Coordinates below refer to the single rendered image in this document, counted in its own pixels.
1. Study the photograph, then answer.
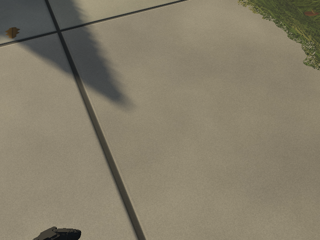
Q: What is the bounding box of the left robot hand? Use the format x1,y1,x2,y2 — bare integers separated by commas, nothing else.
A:
33,226,81,240

